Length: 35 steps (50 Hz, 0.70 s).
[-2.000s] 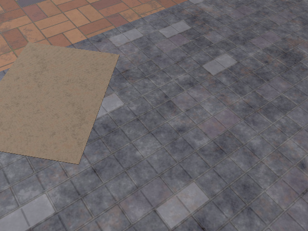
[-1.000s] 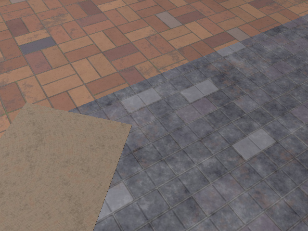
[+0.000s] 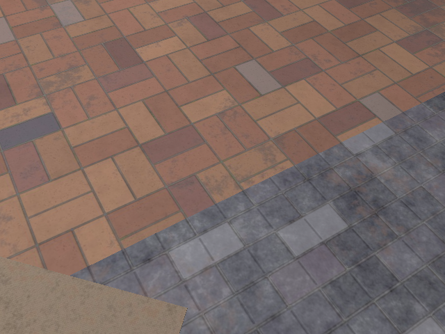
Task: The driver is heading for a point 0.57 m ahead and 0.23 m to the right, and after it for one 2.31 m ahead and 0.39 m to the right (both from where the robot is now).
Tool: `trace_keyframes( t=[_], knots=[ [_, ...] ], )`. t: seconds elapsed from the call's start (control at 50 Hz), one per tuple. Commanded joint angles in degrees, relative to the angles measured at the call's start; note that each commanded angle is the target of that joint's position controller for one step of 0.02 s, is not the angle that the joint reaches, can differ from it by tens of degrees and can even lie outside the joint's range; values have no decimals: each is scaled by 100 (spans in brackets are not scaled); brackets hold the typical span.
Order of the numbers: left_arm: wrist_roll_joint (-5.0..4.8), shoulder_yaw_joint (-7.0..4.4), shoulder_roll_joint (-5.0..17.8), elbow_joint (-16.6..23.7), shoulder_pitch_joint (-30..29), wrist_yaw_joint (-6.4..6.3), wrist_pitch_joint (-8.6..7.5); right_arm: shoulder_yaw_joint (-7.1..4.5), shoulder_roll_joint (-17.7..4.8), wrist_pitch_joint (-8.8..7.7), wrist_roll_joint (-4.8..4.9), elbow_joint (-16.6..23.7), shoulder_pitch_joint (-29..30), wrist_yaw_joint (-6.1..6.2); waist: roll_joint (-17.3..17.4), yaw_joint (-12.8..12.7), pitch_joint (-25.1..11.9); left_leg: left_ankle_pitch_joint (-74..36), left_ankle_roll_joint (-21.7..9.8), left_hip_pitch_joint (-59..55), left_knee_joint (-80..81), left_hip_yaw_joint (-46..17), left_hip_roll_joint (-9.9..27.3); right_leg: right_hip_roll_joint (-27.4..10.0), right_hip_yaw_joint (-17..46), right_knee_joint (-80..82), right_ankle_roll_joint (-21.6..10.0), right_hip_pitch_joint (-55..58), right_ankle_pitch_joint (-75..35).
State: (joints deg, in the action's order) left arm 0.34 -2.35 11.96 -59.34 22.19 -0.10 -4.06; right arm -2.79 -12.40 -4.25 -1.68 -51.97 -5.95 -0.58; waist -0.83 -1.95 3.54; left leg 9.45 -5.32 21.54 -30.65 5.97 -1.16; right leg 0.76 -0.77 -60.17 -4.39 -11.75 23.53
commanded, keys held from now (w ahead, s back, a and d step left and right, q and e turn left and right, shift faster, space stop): w+e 0.70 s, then e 0.28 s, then q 0.02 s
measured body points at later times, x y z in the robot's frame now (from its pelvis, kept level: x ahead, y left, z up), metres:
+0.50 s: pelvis +0.26 -0.04 -0.01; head +0.30 -0.05 +0.43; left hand +0.48 +0.15 -0.13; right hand +0.17 -0.27 -0.16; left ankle +0.09 +0.07 -0.70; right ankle +0.34 -0.11 -0.73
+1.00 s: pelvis +0.51 -0.10 -0.01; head +0.55 -0.12 +0.44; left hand +0.65 +0.16 -0.14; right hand +0.57 -0.40 -0.10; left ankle +0.66 -0.08 -0.73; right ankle +0.35 -0.11 -0.72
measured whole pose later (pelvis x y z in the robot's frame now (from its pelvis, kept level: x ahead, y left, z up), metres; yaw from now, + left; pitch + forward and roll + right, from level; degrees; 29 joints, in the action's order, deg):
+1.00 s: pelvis +0.51 -0.10 -0.01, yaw -32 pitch +1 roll -1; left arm 0.0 -4.9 16.8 -50.4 22.0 -1.0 -0.9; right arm -0.8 -14.3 -3.7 -1.6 -42.7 -2.6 0.9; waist 0.8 -4.9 4.5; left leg 3.4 -1.5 26.4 -30.2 -0.5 -0.8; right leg 10.1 10.5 -38.1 -4.9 -5.9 26.9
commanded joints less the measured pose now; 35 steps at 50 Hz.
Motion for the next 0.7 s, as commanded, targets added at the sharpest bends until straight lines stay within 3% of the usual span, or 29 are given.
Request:
trace_keyframes(
  t=[0.02, 0.06, 0.14, 0.26, 0.34, 0.4, 0.44, 0.46, 0.48, 0.5, 0.52, 0.54, 0.56, 0.58, 0.62, 0.66, 0.7],
  knots=[
    [30, -127, 463, 377, -77, 35, -45, -135, -516, -39, 67, -97, -788, 20, 316, 242, -271, 219, -661, -1697, 2004, -2131, 1731, -493, 394, -829, -95, -2075, -578],
    [144, -110, 294, 287, 138, 106, 126, -66, -335, -127, 79, -221, -857, 65, 517, 37, -171, -191, -411, -1157, 2229, -1443, 1466, -573, 372, -527, 14, -1612, -788],
    [126, -133, 296, 507, -453, 185, 283, -110, -557, -263, 77, -380, -1300, 87, 430, 35, 34, -624, -379, -1258, 2503, -791, 1414, -666, 321, -219, 134, -2258, -1450],
    [100, -61, 195, 952, -1638, 247, 254, -61, -512, -266, 82, -450, -1660, 145, 395, 271, 254, -1461, -239, -1744, 2488, 27, 1293, -581, -66, 1367, 194, -2628, -2443],
    [134, -4, 165, 1256, -2234, 285, 235, -72, -579, -221, 60, -600, -2077, 229, 402, 448, 334, -2389, -221, -2478, 2197, 380, 1495, -448, -511, 2187, -11, -2577, -2301],
    [152, -54, 266, 1303, -2073, 277, 230, -108, -728, -146, 31, -603, -2013, 283, 550, 269, 148, -4328, -156, -2927, 1435, 664, 1616, -108, -795, 2457, -323, -2084, -1610],
    [166, -154, 435, 1138, -1388, 240, 226, -162, -898, -60, 6, -553, -1884, 301, 694, -46, -294, -5628, -133, -3020, 193, 806, 1651, 299, -971, 2533, -607, -1279, -1010],
    [186, -240, 574, 958, -750, 217, 190, -184, -970, -8, 18, -495, -1830, 282, 647, -307, -670, -5381, -90, -2752, -859, 843, 1628, 468, -915, 2843, -773, -467, -987],
    [265, -394, 923, 733, 120, 156, 156, -185, -978, 1, 55, -347, -1670, 246, 290, -757, -1127, -4069, 88, -1722, -2425, 893, 1497, 86, -178, 3303, -1072, 897, -947],
    [282, -573, 1610, 793, 224, 79, 170, -63, -331, -36, 146, 35, -1902, 123, -1030, -421, -1659, 831, 409, 755, -4642, 812, 517, -1725, 2651, 3500, -1917, 2744, -1086],
    [88, -585, 1681, 830, 269, 84, 263, -143, -723, -111, 111, 288, -1284, 71, -595, -533, -1911, 2051, 466, 1796, -5468, -483, -90, -2086, 4396, 4344, -2225, 2974, -1125],
    [45, -542, 1535, 813, -92, 35, 293, -119, -683, -187, 116, 454, -802, 38, -224, -397, -1020, 1448, 401, 2342, -5260, -793, 376, -1950, 3358, 4447, -1981, 2383, -1297],
    [14, -460, 1190, 836, -373, 20, 275, -100, -675, -246, 131, 448, -822, 42, 137, -173, -569, 993, 395, 2090, -4682, -768, 593, -1732, 2774, 4563, -1693, 1616, -1803],
    [9, -403, 985, 877, -650, 3, 240, -116, -662, -210, 83, 380, -903, 62, 352, 87, -275, 860, 445, 1717, -4204, -766, 738, -1410, 2256, 4643, -1437, 990, -2402],
    [-53, -324, 826, 919, -804, -25, 137, -103, -575, 24, -98, 377, -1110, 40, 190, 356, -317, 816, 626, 1093, -3682, -769, 830, -991, 1656, 4720, -1266, 399, -3078],
    [-69, -351, 986, 884, -600, -7, 38, -89, -503, 180, -120, 477, -1016, 0, 99, 392, -335, 705, 770, 1098, -3326, -645, 807, -808, 1461, 4747, -1263, 247, -3496],
    [-54, -380, 1114, 886, -370, 4, 20, -79, -509, 234, -109, 670, -581, -20, -13, 272, -237, 303, 869, 1353, -2853, -569, 811, -708, 1453, 4840, -1182, 224, -3399]
  ],
)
